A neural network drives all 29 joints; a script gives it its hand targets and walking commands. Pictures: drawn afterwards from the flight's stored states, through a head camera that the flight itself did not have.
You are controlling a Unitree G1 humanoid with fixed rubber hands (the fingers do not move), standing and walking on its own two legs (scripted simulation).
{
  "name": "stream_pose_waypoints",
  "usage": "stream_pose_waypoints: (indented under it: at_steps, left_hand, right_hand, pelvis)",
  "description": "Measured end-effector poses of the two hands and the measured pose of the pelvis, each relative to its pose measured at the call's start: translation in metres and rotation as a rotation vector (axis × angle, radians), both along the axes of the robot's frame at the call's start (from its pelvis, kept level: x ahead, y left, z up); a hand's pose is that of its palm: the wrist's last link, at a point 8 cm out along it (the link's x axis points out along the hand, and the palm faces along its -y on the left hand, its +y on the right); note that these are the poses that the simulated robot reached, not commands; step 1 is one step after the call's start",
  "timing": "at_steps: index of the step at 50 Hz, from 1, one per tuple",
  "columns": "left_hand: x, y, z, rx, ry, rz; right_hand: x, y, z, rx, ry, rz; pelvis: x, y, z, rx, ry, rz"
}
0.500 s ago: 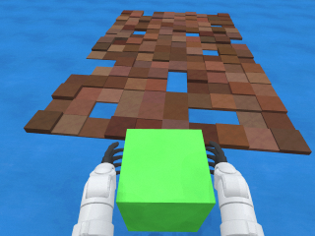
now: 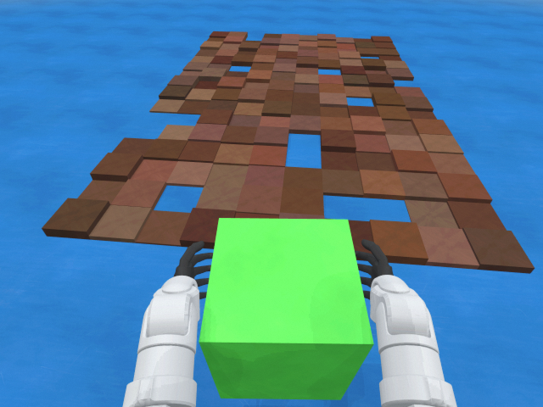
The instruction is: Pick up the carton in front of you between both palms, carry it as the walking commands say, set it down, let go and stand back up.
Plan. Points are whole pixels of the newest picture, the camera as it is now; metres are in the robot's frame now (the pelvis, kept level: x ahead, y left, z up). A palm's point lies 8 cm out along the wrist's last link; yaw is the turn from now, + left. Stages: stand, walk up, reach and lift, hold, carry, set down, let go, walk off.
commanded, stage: hold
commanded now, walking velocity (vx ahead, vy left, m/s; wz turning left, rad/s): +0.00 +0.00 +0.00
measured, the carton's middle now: (281, 312) +0.29 +0.00 -0.03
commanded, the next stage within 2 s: carry in 0.68 s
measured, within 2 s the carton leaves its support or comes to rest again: neither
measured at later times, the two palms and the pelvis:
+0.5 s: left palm (185, 284) +0.29 +0.15 +0.05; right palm (380, 282) +0.29 -0.15 +0.05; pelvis +0.00 +0.00 +0.00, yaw +0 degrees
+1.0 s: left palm (193, 249) +0.35 +0.15 +0.06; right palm (375, 248) +0.35 -0.15 +0.06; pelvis +0.07 +0.00 -0.02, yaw +1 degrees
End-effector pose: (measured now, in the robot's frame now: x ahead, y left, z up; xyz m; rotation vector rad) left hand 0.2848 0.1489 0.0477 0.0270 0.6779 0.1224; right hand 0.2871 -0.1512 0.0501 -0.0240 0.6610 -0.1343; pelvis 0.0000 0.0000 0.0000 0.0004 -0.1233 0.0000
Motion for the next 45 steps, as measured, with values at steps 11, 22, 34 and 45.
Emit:
stream_pose_waypoints:
  at_steps: [11, 22, 34, 45]
  left_hand:
    - [0.001, 0.001, 0.002, -0.007, -0.009, 0.007]
    - [0.004, 0.0, 0.002, 0.003, -0.007, 0.002]
    - [0.005, 0.0, 0.001, 0.011, -0.003, -0.003]
    - [0.033, -0.003, 0.013, -0.014, -0.069, 0.017]
  right_hand:
    - [0.001, 0.001, 0.001, 0.009, -0.009, -0.005]
    - [0.004, 0.0, 0.001, -0.001, -0.006, 0.001]
    - [0.005, 0.0, 0.0, -0.008, -0.002, 0.007]
    - [0.033, -0.002, 0.011, 0.026, -0.068, -0.019]
  pelvis:
    - [-0.004, 0.0, -0.001, 0.0, 0.001, 0.0]
    - [0.001, 0.0, 0.0, 0.0, 0.003, 0.0]
    - [0.006, -0.001, 0.0, 0.0, 0.015, -0.001]
    - [0.037, -0.002, -0.014, 0.002, 0.153, -0.005]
